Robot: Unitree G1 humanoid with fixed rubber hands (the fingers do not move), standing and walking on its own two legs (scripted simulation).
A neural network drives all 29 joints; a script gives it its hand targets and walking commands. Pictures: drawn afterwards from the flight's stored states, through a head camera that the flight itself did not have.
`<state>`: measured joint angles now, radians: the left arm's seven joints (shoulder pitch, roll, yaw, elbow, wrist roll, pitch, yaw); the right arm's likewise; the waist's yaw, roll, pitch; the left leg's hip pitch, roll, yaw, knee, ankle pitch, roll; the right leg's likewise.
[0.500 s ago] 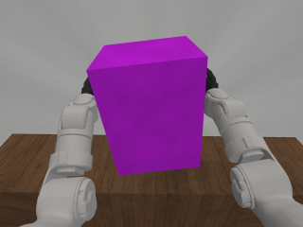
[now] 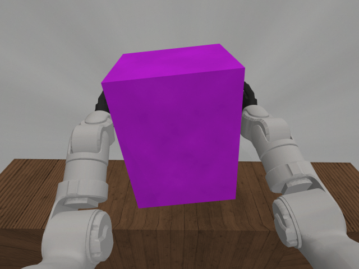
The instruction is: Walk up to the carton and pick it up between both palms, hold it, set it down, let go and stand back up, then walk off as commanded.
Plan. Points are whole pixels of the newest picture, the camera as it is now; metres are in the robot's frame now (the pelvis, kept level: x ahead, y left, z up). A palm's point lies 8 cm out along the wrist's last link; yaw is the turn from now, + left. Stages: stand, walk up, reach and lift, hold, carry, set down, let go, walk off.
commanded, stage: hold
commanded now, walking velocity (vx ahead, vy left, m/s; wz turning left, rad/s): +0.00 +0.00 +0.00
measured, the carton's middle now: (178, 126) +0.39 -0.01 +0.20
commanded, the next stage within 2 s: none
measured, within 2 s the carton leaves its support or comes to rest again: neither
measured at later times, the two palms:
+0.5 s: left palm (104, 117) +0.38 +0.15 +0.24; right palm (248, 114) +0.38 -0.17 +0.24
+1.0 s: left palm (105, 117) +0.39 +0.14 +0.24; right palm (248, 112) +0.39 -0.17 +0.24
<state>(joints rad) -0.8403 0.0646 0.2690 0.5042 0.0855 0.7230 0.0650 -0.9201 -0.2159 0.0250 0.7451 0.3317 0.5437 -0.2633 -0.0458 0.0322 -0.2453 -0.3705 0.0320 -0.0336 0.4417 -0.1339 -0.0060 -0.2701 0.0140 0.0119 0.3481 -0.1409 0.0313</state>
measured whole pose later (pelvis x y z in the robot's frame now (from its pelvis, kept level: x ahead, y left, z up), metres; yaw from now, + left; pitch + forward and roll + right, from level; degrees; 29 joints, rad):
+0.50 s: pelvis +0.00 +0.00 +0.00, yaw +0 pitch +3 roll -2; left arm -0.84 0.06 0.27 0.50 0.09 0.73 0.06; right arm -0.90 -0.21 0.03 0.71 0.33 0.56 -0.27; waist -0.05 0.03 -0.25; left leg -0.37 0.03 -0.03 0.44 -0.13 -0.01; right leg -0.27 0.01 0.01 0.35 -0.14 0.03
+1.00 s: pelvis +0.00 +0.00 +0.00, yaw +0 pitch +4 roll -2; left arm -0.84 0.06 0.27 0.50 0.09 0.73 0.06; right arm -0.91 -0.21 0.01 0.72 0.33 0.57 -0.27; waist -0.05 0.03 -0.25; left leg -0.37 0.03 -0.03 0.43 -0.13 -0.01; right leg -0.27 0.01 0.01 0.35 -0.14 0.03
